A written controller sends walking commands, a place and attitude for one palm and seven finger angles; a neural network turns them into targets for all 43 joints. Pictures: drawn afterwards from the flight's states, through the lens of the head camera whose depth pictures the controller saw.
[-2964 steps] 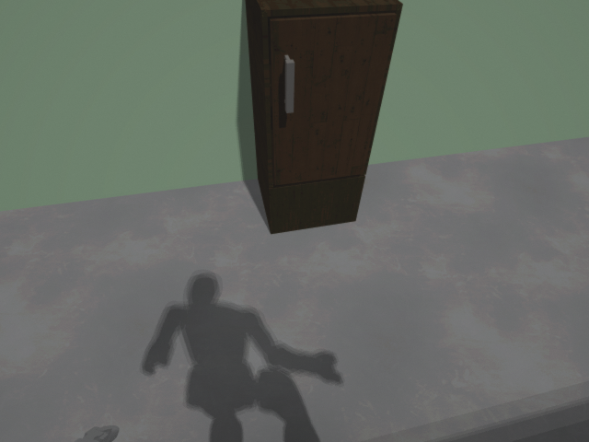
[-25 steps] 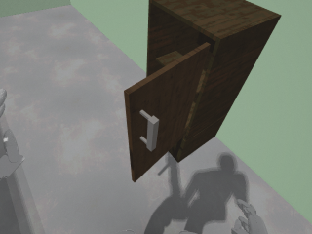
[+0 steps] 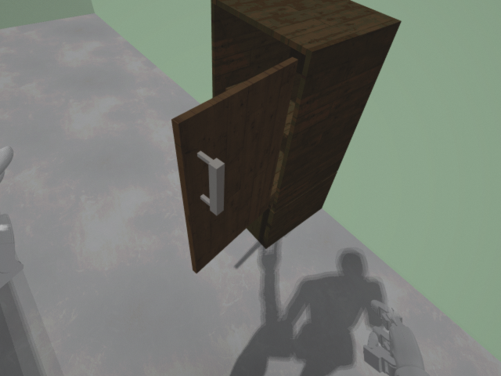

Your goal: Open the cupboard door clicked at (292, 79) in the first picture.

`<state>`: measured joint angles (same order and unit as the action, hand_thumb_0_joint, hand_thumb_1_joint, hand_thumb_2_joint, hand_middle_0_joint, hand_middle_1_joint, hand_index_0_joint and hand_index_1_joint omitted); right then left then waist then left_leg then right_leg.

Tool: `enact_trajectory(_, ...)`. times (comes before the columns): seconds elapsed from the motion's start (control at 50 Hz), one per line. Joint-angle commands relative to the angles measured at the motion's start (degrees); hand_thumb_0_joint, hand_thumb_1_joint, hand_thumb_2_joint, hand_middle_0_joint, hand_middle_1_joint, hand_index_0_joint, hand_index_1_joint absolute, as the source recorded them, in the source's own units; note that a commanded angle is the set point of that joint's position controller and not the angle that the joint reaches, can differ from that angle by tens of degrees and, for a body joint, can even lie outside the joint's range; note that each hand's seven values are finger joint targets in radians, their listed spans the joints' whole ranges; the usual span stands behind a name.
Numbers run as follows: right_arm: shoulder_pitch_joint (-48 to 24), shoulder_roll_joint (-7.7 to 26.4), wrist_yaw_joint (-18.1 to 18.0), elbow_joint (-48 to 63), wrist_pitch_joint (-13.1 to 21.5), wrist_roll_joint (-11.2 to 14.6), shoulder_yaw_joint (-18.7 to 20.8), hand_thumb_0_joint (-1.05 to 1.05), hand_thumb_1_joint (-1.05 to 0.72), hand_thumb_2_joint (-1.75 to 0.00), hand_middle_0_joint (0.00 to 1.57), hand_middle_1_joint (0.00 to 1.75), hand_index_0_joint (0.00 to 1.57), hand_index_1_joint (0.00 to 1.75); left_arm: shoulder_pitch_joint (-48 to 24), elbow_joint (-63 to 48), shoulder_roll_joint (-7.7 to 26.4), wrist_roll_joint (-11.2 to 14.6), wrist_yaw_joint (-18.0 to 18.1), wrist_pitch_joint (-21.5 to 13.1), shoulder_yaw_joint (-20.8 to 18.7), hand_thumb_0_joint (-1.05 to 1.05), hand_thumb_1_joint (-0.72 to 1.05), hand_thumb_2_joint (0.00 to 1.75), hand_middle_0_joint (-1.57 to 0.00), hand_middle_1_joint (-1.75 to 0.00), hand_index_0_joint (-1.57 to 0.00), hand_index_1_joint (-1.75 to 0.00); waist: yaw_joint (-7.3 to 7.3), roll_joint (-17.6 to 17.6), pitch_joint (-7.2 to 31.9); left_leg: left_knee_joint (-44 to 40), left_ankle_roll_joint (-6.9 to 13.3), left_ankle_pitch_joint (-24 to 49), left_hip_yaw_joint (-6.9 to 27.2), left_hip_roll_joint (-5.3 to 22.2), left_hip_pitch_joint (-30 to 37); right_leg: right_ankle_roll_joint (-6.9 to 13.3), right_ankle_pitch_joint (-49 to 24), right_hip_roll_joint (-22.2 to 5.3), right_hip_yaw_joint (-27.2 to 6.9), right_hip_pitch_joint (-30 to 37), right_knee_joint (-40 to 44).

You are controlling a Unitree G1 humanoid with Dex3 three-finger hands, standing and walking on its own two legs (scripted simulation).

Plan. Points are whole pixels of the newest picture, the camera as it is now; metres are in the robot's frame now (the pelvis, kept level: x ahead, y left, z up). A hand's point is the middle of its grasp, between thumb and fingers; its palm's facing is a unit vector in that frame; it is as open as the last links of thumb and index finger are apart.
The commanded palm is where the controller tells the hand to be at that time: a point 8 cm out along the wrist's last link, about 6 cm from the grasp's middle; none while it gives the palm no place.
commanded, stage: stop stepping back and stand still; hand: left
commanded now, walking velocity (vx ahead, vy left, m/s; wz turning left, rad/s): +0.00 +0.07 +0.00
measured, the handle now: (210, 183) +0.50 +0.12 -0.03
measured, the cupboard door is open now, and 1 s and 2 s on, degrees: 99 99 99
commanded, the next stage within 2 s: let the arm hang, fingers relaxed in 1.76 s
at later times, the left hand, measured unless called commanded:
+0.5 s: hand out of the picture +0.06 +0.29 +0.16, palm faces +0.51 -0.75 -0.43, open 7.4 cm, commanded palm +0.00 +0.31 +0.18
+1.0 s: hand out of the picture +0.02 +0.28 +0.16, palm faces +0.49 -0.75 -0.45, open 7.4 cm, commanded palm -0.04 +0.31 +0.18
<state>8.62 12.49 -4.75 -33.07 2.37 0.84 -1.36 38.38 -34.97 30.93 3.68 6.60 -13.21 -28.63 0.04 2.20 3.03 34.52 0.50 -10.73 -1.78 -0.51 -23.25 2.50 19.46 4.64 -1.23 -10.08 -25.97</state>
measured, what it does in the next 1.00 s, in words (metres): walks backwards: left foot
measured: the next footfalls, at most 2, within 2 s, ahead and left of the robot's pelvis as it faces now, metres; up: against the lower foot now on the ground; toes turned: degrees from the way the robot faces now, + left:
left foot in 0.42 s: -0.07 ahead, +0.11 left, +0.00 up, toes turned +5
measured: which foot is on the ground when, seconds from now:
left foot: down 0.00-0.26, up 0.28-0.40, down 0.42-1.00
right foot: down 0.00-1.00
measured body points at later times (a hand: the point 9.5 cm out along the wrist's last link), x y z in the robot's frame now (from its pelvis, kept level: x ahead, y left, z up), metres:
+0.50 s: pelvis -0.13 +0.00 +0.00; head -0.14 +0.01 +0.45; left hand +0.03 +0.32 +0.18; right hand +0.01 -0.24 -0.09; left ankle -0.10 +0.11 -0.73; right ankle -0.08 -0.10 -0.73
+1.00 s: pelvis -0.16 +0.00 +0.00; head -0.17 +0.02 +0.45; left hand -0.01 +0.32 +0.18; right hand +0.00 -0.22 -0.08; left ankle -0.11 +0.11 -0.73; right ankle -0.12 -0.10 -0.72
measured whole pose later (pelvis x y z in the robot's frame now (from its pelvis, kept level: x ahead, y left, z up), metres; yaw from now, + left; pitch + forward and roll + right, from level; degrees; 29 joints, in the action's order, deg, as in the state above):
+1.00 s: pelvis -0.16 +0.00 +0.00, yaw +4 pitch -2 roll -1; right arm 14.8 11.3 -5.4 -37.0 8.9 -0.1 -0.6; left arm 28.6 -23.5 21.9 -0.6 8.9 -11.0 -22.5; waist -0.8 0.7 0.0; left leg 29.1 1.9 -12.2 0.7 -0.9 -17.1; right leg -0.8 16.8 2.5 0.1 -17.4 -34.7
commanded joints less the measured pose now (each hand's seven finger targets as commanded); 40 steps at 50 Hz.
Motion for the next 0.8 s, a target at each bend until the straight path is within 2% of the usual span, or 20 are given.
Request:
enact_trajectory(0.0,-2.96,8.65,-1.46,6.41,2.91,0.24,3.26,0.0,-0.9,-0.9,0.2,0.3,0.2,0.3,-7.66,-2.07,3.67,-0.13,2.18,0.84,-0.96,0.0,0.9,0.9,-0.2,-0.3,-0.2,-0.3,-0.81,-10.6,5.38,-10.24,2.26,35.32,6.35,9.14,21.64,-4.91,-17.81,-5.41,-0.45,-9.28,-2.42)
enact_trajectory(0.04,-1.25,8.82,-1.04,6.75,4.0,-0.15,3.79,0.0,-0.9,-0.9,0.2,0.3,0.2,0.3,-6.91,-0.94,3.31,-0.5,2.71,0.87,0.19,0.0,0.9,0.9,-0.2,-0.3,-0.2,-0.3,-0.18,-11.66,6.24,-13.49,4.54,29.24,11.83,12.8,20.31,-4.51,0.83,-3.54,-0.99,-9.42,-3.98)
enact_trajectory(0.1,-3.13,8.98,-1.04,7.6,5.49,-1.55,3.65,0.0,-0.9,-0.9,0.2,0.3,0.2,0.3,-12.82,-9.43,4.65,-1.61,2.92,0.42,0.0,0.0,0.9,0.9,-0.2,-0.3,-0.2,-0.3,0.49,-12.92,4.85,-22.97,5.88,1.33,16.9,13.88,7.8,-2.64,5.11,-3.13,-1.64,-1.91,-11.46)
enact_trajectory(0.14,-3.41,8.5,-0.92,8.47,5.88,-1.39,3.42,0.0,-0.9,-0.9,0.2,0.3,0.2,0.3,-10.06,-9.69,4.51,-2.0,3.4,0.71,-1.01,0.0,0.9,0.9,-0.2,-0.3,-0.2,-0.3,0.74,-10.8,3.71,-24.72,5.41,-15.78,14.49,11.96,0.58,-1.9,2.92,-3.64,-0.58,3.75,-7.15)
enact_trajectory(0.18,-4.07,8.52,-0.84,9.73,5.55,-1.2,3.54,0.0,-0.9,-0.9,0.2,0.3,0.2,0.3,-7.42,-10.04,5.86,-2.3,3.54,0.83,-3.08,0.0,0.9,0.9,-0.2,-0.3,-0.2,-0.3,0.21,-9.91,1.16,-21.66,2.65,-23.13,9.76,7.09,-6.37,-0.85,3.71,-4.05,-0.56,7.33,0.13)
enact_trajectory(0.2,-3.91,8.59,-0.78,9.99,5.2,-1.59,3.89,0.0,-0.9,-0.9,0.2,0.3,0.2,0.3,-6.71,-10.65,8.12,-2.27,3.58,0.51,-5.39,0.0,0.9,0.9,-0.2,-0.3,-0.2,-0.3,-0.28,-6.57,1.03,-15.4,1.05,-21.16,7.08,3.66,-4.26,0.48,9.51,-6.41,-4.02,2.97,5.96)
enact_trajectory(0.24,-2.13,7.01,-0.68,8.05,4.56,-1.38,4.54,0.0,-0.9,-0.9,0.2,0.3,0.2,0.3,-5.66,-9.32,7.15,-1.88,3.79,-0.2,-5.14,0.0,0.9,0.9,-0.2,-0.3,-0.2,-0.3,-0.36,5.45,-0.66,11.99,-2.08,-10.58,3.06,-1.83,8.27,6.95,26.43,-19.74,-20.44,-19.89,19.57)
enact_trajectory(0.26,-1.69,6.56,-0.71,6.84,4.17,-1.51,4.62,0.0,-0.9,-0.9,0.2,0.3,0.2,0.3,-6.2,-7.86,5.12,-1.86,3.88,-0.36,-3.96,0.0,0.9,0.9,-0.2,-0.3,-0.2,-0.3,-0.39,5.52,-2.43,21.13,-1.87,-10.33,4.33,-0.83,7.62,8.64,22.18,-22.62,-21.27,-23.83,19.26)
enact_trajectory(0.3,-0.73,5.75,-0.67,6.02,4.26,-1.75,3.62,0.0,-0.9,-0.9,0.2,0.3,0.2,0.3,-8.15,-4.65,3.23,-1.84,3.98,-0.46,-3.2,0.0,0.9,0.9,-0.2,-0.3,-0.2,-0.3,-1.31,2.59,-0.82,17.39,-1.0,-10.81,4.73,1.36,5.45,6.25,9.96,-19.48,-12.64,-18.5,13.93)
enact_trajectory(0.34,-0.71,5.13,-1.6,4.88,4.94,-1.54,2.66,0.0,-0.9,-0.9,0.2,0.3,0.2,0.3,-9.98,0.88,2.66,-1.93,4.36,-0.13,-2.19,0.0,0.9,0.9,-0.2,-0.3,-0.2,-0.3,-1.57,0.17,-3.39,0.98,-0.41,-8.75,2.67,2.03,9.9,2.11,9.34,-13.56,-6.42,-18.21,11.07)
enact_trajectory(0.36,-0.82,5.98,-2.01,4.23,5.72,-1.37,2.79,0.0,-0.9,-0.9,0.2,0.3,0.2,0.3,-10.99,1.93,1.91,-1.96,4.34,-0.49,-1.3,0.0,0.9,0.9,-0.2,-0.3,-0.2,-0.3,-1.4,-3.39,-4.66,-6.62,-0.06,-8.49,2.99,2.04,10.29,0.93,9.16,-11.33,-5.67,-16.67,9.0)
enact_trajectory(0.4,-1.07,7.64,-2.51,4.15,7.42,-1.09,3.33,0.0,-0.9,-0.9,0.2,0.3,0.2,0.3,-12.3,2.78,0.79,-2.4,4.17,-1.08,0.45,0.0,0.9,0.9,-0.2,-0.3,-0.2,-0.3,-0.33,-9.51,-6.78,-16.07,2.14,-14.13,9.99,6.81,5.56,-1.39,5.18,-6.97,-4.83,-11.87,5.15)
enact_trajectory(0.42,-0.46,8.04,-2.33,4.54,8.01,-0.84,3.12,0.0,-0.9,-0.9,0.2,0.3,0.2,0.3,-13.12,1.25,1.98,-2.7,4.14,-1.55,-0.45,0.0,0.9,0.9,-0.2,-0.3,-0.2,-0.3,0.25,-8.94,-5.37,-17.4,3.07,-14.34,12.17,8.37,3.52,-2.18,-0.18,-5.92,-4.31,-7.43,3.68)
enact_trajectory(0.44,-0.12,8.28,-2.16,4.8,8.44,-0.59,3.42,0.0,-0.9,-0.9,0.2,0.3,0.2,0.3,-13.1,0.71,2.94,-2.67,3.95,-1.72,-1.15,0.0,0.9,0.9,-0.2,-0.3,-0.2,-0.3,0.27,-3.63,-2.13,-15.19,2.99,-9.22,11.34,7.85,3.68,-2.76,-6.13,-5.42,-4.14,-2.92,2.63)
enact_trajectory(0.48,-0.57,6.9,-1.83,4.25,8.67,-0.97,2.44,0.0,-0.9,-0.9,0.2,0.3,0.2,0.3,-12.73,-1.25,2.6,-2.9,3.35,-2.08,-0.75,0.0,0.9,0.9,-0.2,-0.3,-0.2,-0.3,-0.31,-8.48,-1.55,-20.49,2.53,-18.53,11.28,7.41,0.52,-3.02,0.56,-5.05,-2.03,-1.28,1.16)
enact_trajectory(0.54,-1.37,7.2,-1.42,5.04,9.57,-1.15,2.54,0.0,-0.9,-0.9,0.2,0.3,0.2,0.3,-14.58,-4.82,1.5,-4.47,3.46,-2.33,0.19,0.0,0.9,0.9,-0.2,-0.3,-0.2,-0.3,0.17,-11.42,-1.31,-25.8,4.4,-28.23,14.01,10.24,-7.76,-3.92,-2.82,-3.06,0.18,7.12,-5.83)
enact_trajectory(0.62,-0.93,6.84,-0.76,5.43,10.21,-1.43,2.99,0.0,-0.9,-0.9,0.2,0.3,0.2,0.3,-10.82,-4.32,2.76,-4.14,3.52,-2.3,-1.51,0.0,0.9,0.9,-0.2,-0.3,-0.2,-0.3,0.06,-7.68,-0.26,-19.01,2.61,-19.63,8.2,5.94,-3.23,-2.97,-2.39,-4.53,-1.51,4.9,1.38)
enact_trajectory(0.66,-0.72,6.47,-0.41,5.12,9.78,-1.78,3.07,0.0,-0.9,-0.9,0.2,0.3,0.2,0.3,-9.71,-2.38,3.04,-4.02,3.43,-2.43,-2.33,0.0,0.9,0.9,-0.2,-0.3,-0.2,-0.3,0.0,-6.15,-2.44,-14.66,1.65,-19.04,6.08,3.81,-2.31,-1.84,5.4,-6.36,-5.15,-0.33,6.57)
enact_trajectory(0.72,0.37,6.03,-0.5,3.32,8.62,-1.72,3.7,0.0,-0.9,-0.9,0.2,0.3,0.2,0.3,-11.25,-0.08,2.66,-3.32,3.59,-2.37,-1.8,0.0,0.9,0.9,-0.2,-0.3,-0.2,-0.3,-0.65,2.4,-3.45,3.15,-0.52,-12.71,2.52,-0.12,8.54,2.08,19.17,-13.15,-12.87,-17.96,16.15)
enact_trajectory(0.78,0.71,5.67,-0.57,2.35,8.25,-1.71,3.35,0.0,-0.9,-0.9,0.2,0.3,0.2,0.3,-13.97,0.95,2.12,-2.92,3.6,-1.95,-0.99,0.0,0.9,0.9,-0.2,-0.3,-0.2,-0.3,-1.35,3.17,-1.57,2.42,-0.03,-9.11,1.99,0.39,13.29,1.93,15.51,-13.44,-9.16,-19.76,13.75)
